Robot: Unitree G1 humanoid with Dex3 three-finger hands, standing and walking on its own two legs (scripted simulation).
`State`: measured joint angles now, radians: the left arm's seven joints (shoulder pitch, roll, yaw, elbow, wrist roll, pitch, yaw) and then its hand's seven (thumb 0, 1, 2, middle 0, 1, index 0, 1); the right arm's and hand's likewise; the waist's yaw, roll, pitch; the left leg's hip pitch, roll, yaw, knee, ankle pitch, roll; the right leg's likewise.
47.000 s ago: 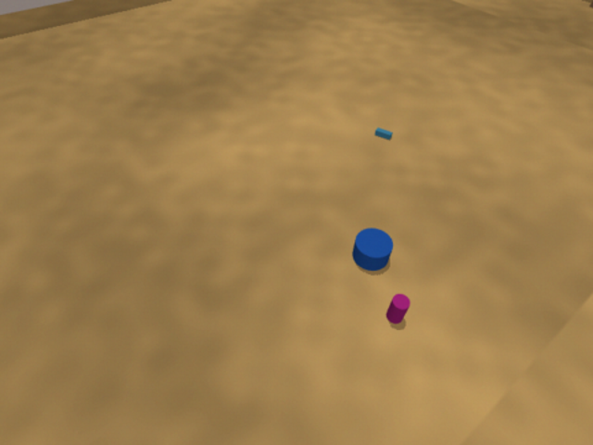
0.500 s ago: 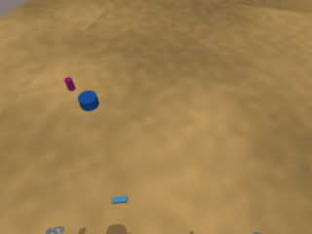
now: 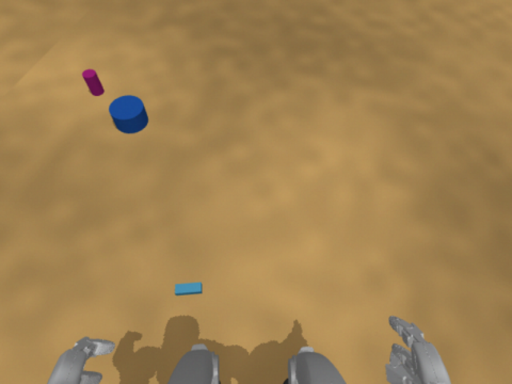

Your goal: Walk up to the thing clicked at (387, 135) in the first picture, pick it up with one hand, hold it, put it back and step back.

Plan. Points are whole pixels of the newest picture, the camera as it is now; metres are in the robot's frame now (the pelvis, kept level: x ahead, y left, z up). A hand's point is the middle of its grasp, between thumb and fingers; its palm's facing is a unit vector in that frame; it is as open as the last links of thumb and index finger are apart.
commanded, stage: rise first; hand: left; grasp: from above
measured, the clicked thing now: (188, 288) +0.42 +0.21 -0.69
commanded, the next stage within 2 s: none
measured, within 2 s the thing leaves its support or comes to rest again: neither
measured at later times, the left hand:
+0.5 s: hand (132, 347) +0.21 +0.26 -0.33, palm faces -0.44 -0.51 -0.74, open 12.3 cm
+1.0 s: hand (152, 310) +0.31 +0.27 -0.46, palm faces -0.47 -0.13 -0.87, open 12.2 cm
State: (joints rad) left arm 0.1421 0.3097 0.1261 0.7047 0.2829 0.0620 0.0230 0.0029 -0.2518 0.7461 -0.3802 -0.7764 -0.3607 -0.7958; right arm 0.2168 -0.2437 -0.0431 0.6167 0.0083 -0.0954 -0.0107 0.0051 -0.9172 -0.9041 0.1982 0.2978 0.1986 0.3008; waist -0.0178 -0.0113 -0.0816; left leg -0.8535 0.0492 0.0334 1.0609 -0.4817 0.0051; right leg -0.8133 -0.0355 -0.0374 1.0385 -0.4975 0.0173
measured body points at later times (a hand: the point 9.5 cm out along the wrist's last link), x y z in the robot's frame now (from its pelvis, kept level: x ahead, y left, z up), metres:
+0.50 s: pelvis -0.04 -0.01 -0.17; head +0.13 +0.01 +0.24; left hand +0.23 +0.29 -0.28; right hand +0.16 -0.27 -0.28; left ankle +0.02 +0.11 -0.67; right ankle +0.00 -0.13 -0.67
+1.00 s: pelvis -0.09 +0.00 -0.30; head +0.12 +0.03 +0.09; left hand +0.33 +0.27 -0.41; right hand -0.01 -0.29 -0.43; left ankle +0.01 +0.11 -0.67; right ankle +0.00 -0.13 -0.67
